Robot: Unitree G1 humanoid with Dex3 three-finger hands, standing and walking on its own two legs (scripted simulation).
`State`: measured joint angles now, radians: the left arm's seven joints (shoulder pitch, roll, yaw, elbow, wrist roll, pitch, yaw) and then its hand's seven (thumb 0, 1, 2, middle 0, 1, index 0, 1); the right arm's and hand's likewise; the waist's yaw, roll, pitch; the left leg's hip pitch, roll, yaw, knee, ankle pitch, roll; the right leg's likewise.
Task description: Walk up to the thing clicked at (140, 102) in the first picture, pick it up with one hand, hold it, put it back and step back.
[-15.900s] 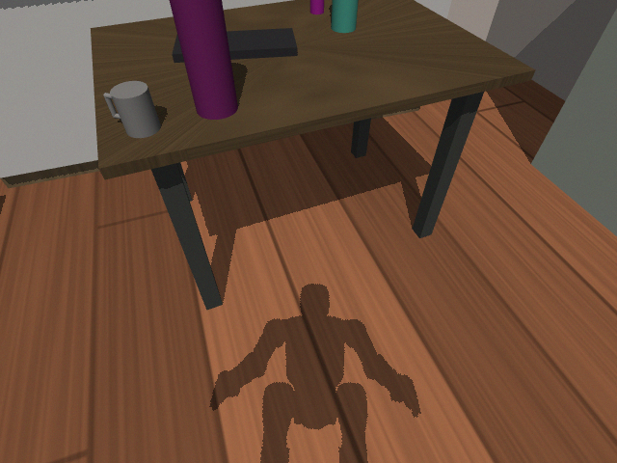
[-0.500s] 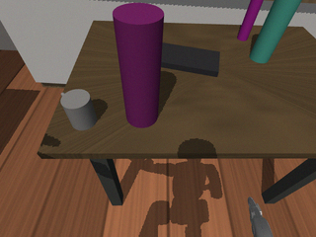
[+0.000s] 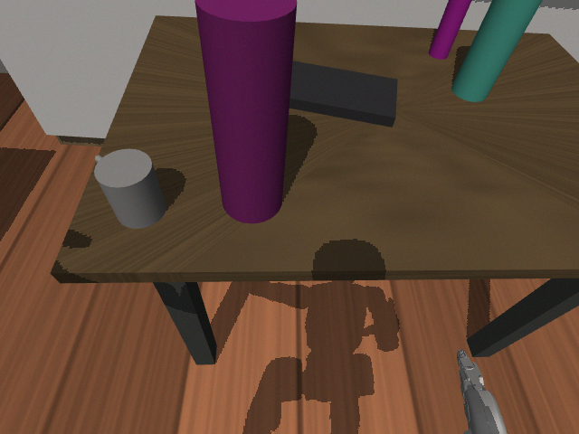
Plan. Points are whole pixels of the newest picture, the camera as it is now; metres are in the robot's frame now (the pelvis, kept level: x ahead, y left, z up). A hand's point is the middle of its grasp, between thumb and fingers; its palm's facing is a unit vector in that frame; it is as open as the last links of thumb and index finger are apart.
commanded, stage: go down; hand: left
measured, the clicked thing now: (125, 184) +0.49 +0.25 +0.04
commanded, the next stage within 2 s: approach in 0.68 s
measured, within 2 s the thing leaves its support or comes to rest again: neither
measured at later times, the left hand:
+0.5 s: hand out of the picture +0.39 +0.42 +0.19, palm faces +0.27 -0.96 +0.00, open 17.7 cm
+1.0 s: hand out of the picture +0.39 +0.41 +0.16, palm faces +0.25 -0.97 -0.01, open 17.7 cm
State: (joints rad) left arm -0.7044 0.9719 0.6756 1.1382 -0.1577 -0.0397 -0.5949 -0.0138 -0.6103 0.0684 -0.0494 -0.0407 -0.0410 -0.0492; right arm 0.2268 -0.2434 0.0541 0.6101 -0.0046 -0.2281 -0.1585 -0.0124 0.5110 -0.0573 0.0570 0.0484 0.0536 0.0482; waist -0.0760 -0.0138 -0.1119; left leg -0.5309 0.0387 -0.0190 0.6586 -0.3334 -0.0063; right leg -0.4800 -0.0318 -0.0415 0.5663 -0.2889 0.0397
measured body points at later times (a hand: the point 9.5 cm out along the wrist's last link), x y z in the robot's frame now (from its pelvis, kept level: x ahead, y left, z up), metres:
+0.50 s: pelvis +0.01 +0.01 +0.00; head +0.06 +0.03 +0.44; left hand +0.37 +0.47 +0.19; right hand +0.16 -0.25 -0.06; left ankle -0.01 +0.12 -0.72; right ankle -0.01 -0.15 -0.72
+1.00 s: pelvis +0.00 +0.00 -0.01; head +0.06 +0.03 +0.44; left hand +0.37 +0.46 +0.17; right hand +0.16 -0.24 -0.07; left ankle -0.01 +0.12 -0.72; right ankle -0.01 -0.15 -0.72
